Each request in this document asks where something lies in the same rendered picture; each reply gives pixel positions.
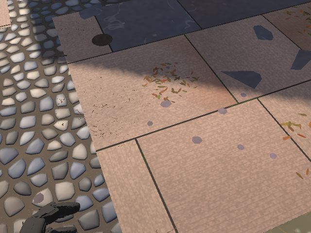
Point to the robot left hand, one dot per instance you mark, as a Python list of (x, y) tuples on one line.
[(47, 215)]

